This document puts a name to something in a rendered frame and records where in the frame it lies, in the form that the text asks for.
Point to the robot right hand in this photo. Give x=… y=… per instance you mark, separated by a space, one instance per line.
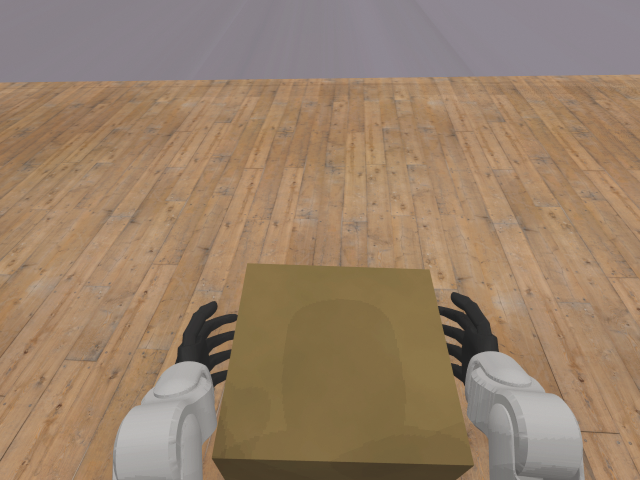
x=475 y=338

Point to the robot left hand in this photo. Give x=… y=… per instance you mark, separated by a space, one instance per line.
x=196 y=346

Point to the left robot forearm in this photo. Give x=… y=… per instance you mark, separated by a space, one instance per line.
x=162 y=438

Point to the carton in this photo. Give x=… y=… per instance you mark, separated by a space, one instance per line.
x=340 y=373

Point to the right robot forearm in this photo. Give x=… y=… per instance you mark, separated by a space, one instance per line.
x=532 y=435

